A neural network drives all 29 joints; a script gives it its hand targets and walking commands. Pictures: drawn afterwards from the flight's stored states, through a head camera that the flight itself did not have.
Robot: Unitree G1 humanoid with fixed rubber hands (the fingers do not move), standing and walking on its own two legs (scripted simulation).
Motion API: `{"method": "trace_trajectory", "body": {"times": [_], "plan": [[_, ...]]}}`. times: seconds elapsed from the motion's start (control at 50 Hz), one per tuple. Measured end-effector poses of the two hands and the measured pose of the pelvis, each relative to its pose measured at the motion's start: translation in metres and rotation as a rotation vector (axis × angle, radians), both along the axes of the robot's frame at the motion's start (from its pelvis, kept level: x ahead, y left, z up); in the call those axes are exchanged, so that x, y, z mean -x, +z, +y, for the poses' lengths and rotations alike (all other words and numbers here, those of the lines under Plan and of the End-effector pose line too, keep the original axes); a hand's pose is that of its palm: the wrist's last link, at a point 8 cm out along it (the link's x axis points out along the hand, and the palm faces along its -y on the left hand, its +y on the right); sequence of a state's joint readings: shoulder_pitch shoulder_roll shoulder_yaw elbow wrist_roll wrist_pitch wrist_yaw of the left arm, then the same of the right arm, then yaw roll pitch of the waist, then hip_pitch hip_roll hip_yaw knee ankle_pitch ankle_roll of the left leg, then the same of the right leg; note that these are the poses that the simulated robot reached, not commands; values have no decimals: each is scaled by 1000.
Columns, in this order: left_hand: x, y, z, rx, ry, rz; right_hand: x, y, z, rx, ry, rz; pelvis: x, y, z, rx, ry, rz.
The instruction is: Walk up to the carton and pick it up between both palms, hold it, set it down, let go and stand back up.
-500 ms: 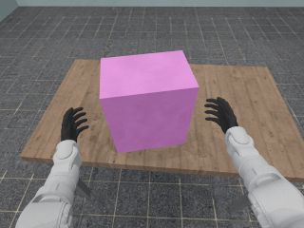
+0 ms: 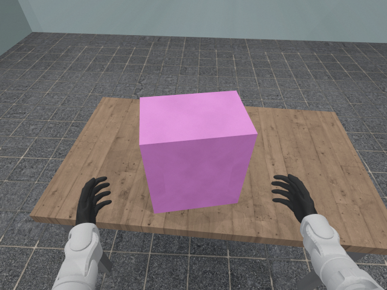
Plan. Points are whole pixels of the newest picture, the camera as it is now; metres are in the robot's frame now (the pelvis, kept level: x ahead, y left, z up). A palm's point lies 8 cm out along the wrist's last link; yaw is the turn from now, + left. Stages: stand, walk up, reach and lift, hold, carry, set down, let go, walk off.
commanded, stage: set down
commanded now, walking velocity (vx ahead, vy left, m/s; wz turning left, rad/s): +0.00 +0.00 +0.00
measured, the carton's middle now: (193, 155) +0.46 +0.04 +0.00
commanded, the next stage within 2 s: none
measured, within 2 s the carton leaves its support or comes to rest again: neither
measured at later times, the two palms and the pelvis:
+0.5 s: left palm (78, 242) +0.20 +0.25 +0.01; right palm (321, 244) +0.23 -0.23 +0.00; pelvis +0.01 +0.00 +0.01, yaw +0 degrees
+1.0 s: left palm (80, 260) +0.18 +0.25 -0.02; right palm (319, 253) +0.22 -0.23 -0.01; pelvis +0.02 +0.00 +0.01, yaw +0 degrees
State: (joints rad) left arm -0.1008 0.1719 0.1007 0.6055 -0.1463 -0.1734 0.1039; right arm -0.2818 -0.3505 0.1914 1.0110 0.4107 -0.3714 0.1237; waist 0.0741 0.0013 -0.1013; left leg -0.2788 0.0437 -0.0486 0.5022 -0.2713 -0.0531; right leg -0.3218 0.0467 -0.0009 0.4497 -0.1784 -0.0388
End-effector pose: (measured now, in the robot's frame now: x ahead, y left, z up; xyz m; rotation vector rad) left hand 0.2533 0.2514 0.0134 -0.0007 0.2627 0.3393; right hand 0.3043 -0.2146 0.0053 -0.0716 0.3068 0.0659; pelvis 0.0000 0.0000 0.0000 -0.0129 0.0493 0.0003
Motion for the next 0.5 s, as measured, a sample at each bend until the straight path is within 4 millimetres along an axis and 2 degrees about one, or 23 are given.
{"method": "trace_trajectory", "body": {"times": [0.04,0.16,0.28,0.42,0.5], "plan": [[7,-5,2,5,15,20,8,-2,-4,-4,-6,1,1,0,1,1,0,-5],[22,6,1,3,37,-54,27,0,-7,-15,12,-21,0,1,0,1,1,-32],[42,-10,1,19,57,6,53,-11,-13,-16,4,13,1,1,1,2,2,-51],[38,14,0,-6,74,-100,54,6,-12,-24,45,-58,-1,3,0,0,3,-56],[53,1,-1,-11,51,-21,74,-7,-19,-19,20,5,-9,5,0,0,5,-75]]}}
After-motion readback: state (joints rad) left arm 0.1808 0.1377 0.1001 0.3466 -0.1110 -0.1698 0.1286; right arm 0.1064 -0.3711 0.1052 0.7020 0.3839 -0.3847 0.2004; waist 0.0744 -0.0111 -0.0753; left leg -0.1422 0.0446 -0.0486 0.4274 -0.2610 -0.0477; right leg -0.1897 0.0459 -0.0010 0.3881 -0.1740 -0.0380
